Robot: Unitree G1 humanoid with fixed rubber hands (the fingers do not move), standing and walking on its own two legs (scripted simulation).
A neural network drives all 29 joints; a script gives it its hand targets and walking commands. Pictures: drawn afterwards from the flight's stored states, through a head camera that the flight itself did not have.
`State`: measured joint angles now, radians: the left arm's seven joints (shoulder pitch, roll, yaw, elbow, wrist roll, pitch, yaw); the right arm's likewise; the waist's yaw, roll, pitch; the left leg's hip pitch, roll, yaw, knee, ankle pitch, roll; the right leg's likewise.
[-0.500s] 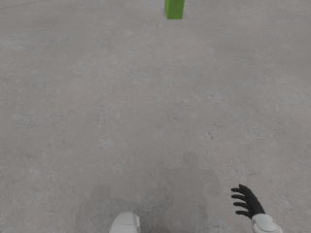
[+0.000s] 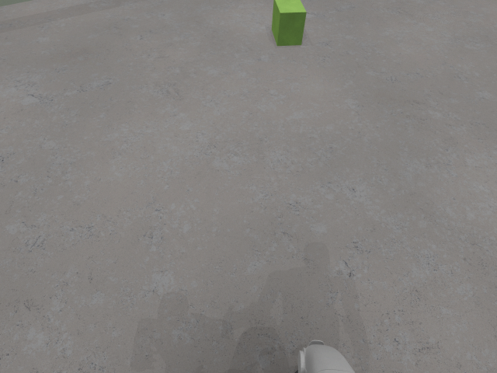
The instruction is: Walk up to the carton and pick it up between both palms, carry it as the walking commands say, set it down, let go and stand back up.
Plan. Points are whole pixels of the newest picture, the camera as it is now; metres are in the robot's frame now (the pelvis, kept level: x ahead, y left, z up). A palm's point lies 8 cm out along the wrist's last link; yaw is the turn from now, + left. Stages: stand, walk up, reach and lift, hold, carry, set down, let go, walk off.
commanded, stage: walk up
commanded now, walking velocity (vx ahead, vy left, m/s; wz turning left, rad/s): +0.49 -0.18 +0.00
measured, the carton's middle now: (287, 21) +2.65 -0.18 -0.65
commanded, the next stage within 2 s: none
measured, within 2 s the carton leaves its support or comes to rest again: neither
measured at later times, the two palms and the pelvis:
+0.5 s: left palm (165, 328) +0.20 +0.18 -0.11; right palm (428, 285) +0.31 -0.32 -0.13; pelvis +0.21 -0.07 +0.01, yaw -2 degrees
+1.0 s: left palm (173, 208) +0.47 +0.23 -0.14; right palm (389, 247) +0.37 -0.25 -0.10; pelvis +0.42 +0.00 +0.01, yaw -2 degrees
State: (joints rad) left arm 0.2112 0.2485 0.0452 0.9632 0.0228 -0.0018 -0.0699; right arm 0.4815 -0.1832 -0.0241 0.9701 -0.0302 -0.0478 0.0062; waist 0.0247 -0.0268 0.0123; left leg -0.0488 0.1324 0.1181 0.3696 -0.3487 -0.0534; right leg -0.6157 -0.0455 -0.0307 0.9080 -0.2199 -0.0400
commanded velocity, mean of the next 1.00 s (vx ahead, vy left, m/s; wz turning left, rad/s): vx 0.50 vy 0.02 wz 0.00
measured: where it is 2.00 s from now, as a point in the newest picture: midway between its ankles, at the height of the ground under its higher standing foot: (276, 230)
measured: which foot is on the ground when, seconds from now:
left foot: down 0.00-0.10, up 0.12-0.68, down 0.70-1.00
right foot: up 0.00-0.08, down 0.10-0.72, up 0.74-1.00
